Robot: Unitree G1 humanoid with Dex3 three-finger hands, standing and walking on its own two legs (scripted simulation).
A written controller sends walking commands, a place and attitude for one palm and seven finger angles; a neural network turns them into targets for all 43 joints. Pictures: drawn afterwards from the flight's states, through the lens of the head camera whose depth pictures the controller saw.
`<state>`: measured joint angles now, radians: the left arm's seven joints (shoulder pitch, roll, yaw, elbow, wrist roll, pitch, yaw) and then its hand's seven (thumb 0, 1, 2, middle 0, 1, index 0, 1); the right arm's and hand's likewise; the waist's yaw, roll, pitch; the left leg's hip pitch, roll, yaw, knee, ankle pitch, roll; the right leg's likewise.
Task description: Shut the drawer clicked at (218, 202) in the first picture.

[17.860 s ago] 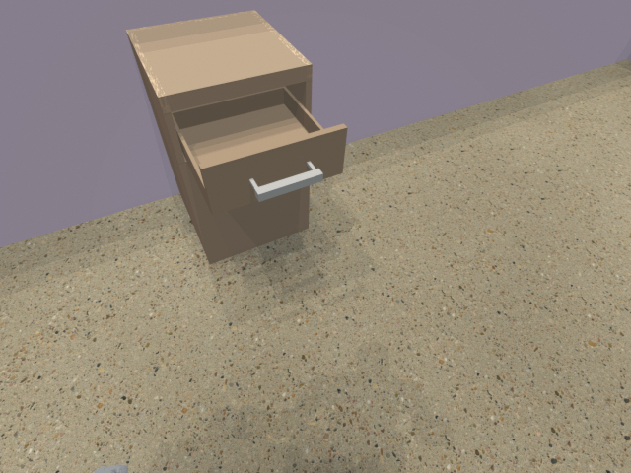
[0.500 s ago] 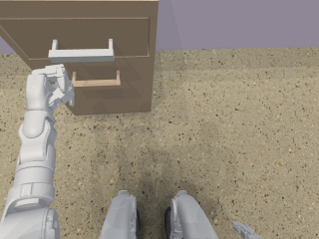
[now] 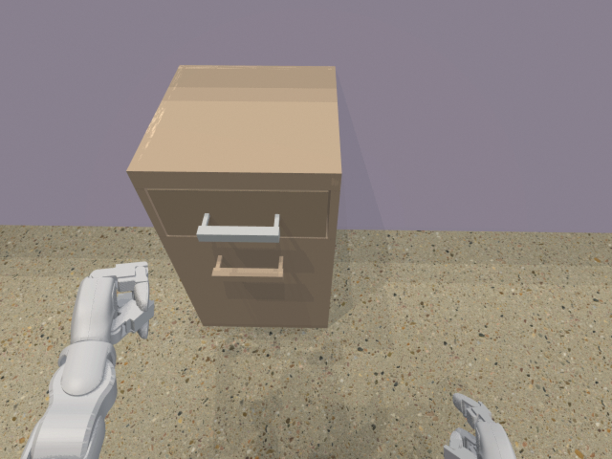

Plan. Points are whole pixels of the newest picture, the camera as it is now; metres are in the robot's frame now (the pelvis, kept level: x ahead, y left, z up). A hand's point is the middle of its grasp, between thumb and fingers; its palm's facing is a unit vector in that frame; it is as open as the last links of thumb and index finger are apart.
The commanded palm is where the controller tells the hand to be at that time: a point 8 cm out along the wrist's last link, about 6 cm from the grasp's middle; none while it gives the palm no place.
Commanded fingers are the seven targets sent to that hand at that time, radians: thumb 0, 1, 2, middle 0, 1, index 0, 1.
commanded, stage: draw the hand back to the body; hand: left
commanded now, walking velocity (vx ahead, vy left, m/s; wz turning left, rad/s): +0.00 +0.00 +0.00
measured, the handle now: (240, 226) +0.60 +0.18 -0.16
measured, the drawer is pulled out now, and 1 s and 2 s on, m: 0.00 0.00 0.00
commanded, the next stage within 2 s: step back with the hand held close in 0.60 s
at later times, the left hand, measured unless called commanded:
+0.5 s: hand (10, 350) +0.17 +0.24 +0.20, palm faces +0.42 -0.81 -0.41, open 3.3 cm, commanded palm +0.13 +0.28 +0.20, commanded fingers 0.00 0.90 0.90 -1.40 -1.60 -1.40 -1.60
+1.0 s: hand (61, 361) +0.18 +0.22 +0.17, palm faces +0.30 -0.82 -0.48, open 3.2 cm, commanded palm +0.11 +0.26 +0.20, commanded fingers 0.00 0.90 0.90 -1.40 -1.60 -1.40 -1.60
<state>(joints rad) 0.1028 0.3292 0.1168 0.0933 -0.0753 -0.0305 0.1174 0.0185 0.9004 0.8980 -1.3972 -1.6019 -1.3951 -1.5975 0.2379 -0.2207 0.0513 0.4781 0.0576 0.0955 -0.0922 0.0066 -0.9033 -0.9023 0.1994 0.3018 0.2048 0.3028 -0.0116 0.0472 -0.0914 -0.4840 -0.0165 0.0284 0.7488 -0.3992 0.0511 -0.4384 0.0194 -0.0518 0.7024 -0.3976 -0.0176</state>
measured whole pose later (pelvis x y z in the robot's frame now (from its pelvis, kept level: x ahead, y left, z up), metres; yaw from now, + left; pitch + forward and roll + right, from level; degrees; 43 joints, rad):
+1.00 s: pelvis -0.02 -0.01 +0.03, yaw +0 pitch +1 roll +0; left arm 0.61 0.35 0.32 -0.46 -0.06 -0.19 0.11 0.01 0.90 0.90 -1.40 -1.60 -1.40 -1.60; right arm 0.19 -0.25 -0.03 0.57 0.01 -0.02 -0.05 0.01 -0.90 -0.90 0.20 0.30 0.21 0.30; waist -0.02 0.07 0.02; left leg -0.24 -0.01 0.03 0.47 -0.24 0.03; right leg -0.21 0.03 -0.05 0.44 -0.24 -0.03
